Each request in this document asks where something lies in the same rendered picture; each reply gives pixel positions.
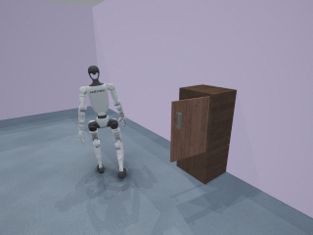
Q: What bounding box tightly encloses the robot right forearm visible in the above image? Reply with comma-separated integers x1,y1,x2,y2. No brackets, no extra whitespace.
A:
116,100,125,118

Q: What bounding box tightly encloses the robot right upper arm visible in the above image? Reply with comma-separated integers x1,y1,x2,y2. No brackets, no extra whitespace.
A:
106,83,120,106

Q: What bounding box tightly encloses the robot left forearm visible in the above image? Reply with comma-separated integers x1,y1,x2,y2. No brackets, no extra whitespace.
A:
78,106,85,130

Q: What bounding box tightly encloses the robot left upper arm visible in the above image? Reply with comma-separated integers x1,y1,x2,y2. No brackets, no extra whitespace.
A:
78,86,87,112

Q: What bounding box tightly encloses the left robot hand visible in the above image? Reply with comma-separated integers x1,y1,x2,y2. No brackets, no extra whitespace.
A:
78,130,87,145

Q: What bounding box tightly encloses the right robot hand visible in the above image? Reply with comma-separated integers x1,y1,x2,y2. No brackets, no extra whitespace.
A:
118,117,126,126

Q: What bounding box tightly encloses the robot left shin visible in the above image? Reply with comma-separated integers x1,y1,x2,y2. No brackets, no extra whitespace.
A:
93,141,103,168

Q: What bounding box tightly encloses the robot left thigh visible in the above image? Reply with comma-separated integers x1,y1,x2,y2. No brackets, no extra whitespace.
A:
88,120,101,148

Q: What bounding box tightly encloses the handle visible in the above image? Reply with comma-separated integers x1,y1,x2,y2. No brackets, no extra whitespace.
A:
176,112,182,129

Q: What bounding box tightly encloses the cupboard door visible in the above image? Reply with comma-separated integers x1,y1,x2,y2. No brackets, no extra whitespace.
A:
170,96,210,163

